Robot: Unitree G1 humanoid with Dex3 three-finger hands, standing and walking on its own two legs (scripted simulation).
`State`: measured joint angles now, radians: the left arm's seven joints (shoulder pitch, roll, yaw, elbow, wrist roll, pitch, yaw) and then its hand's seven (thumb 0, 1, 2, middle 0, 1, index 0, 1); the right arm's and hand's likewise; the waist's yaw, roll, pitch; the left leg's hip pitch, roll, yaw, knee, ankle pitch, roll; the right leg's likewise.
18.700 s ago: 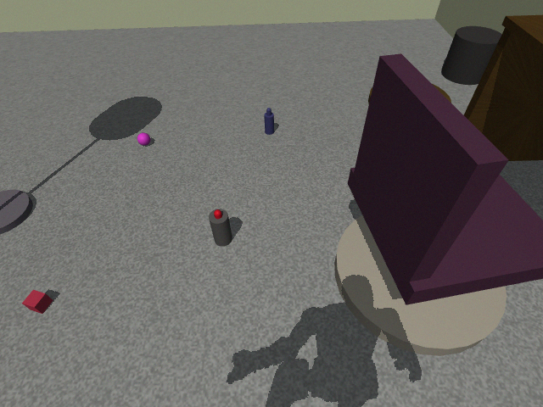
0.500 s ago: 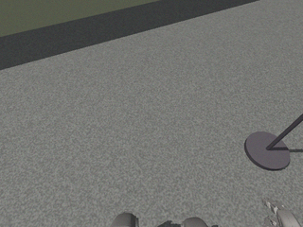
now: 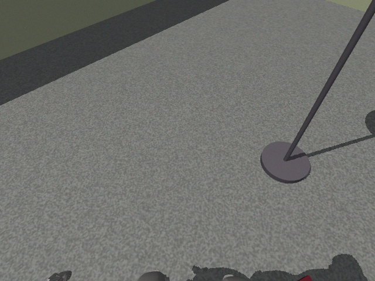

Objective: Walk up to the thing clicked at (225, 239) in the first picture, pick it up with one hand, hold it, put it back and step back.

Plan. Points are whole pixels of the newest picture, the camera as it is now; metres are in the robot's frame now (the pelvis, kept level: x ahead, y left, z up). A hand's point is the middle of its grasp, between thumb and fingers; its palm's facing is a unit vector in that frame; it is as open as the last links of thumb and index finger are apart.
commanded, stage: walk up
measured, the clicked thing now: out of the picture -0.12 -1.17 -0.64
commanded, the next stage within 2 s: stand in 1.12 s
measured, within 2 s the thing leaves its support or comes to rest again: neither
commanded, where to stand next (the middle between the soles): +0.07 -0.03 m, yaw -3 degrees
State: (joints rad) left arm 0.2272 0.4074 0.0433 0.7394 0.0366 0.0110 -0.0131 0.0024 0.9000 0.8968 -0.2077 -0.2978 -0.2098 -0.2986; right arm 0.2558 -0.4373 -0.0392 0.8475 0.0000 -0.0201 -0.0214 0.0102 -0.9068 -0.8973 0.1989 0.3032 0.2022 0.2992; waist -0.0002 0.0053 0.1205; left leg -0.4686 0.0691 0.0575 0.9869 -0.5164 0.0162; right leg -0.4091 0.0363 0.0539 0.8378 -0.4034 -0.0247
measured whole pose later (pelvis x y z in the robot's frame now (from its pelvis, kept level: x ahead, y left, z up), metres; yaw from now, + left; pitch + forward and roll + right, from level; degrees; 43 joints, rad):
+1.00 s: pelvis +0.01 -0.02 +0.04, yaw -6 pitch -3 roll +0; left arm 0.04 0.35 0.00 1.13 0.00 -0.02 0.00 0.00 0.90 0.90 -0.21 -0.30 -0.21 -0.30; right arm 0.08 -0.36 0.00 1.12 0.00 -0.03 0.02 0.01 -0.91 -0.90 0.20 0.30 0.20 0.30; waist 0.00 0.01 0.05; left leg -0.16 0.03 0.02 0.41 -0.20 -0.02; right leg -0.16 -0.01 0.04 0.43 -0.22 0.02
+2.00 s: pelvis +0.01 -0.02 +0.05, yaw -4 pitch -2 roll +0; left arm 0.12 0.35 0.00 1.14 0.01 -0.01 -0.01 0.00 0.90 0.90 -0.21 -0.30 -0.21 -0.30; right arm 0.10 -0.35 0.00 1.16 -0.01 -0.01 0.02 0.01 -0.91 -0.90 0.20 0.30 0.20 0.30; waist 0.00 0.01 0.06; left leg -0.15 0.02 0.00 0.33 -0.15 -0.02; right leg -0.13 -0.02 0.01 0.34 -0.17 0.02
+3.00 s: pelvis +0.03 -0.02 +0.05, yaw -4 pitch -2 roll +0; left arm 0.11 0.35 0.00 1.13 0.02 -0.01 0.00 0.00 0.90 0.90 -0.21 -0.30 -0.21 -0.30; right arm 0.09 -0.35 0.00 1.14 -0.01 -0.01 0.01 0.01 -0.91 -0.90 0.20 0.30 0.20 0.30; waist 0.00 0.01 0.05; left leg -0.12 0.02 -0.01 0.32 -0.17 -0.02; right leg -0.09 -0.02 0.01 0.31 -0.19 0.02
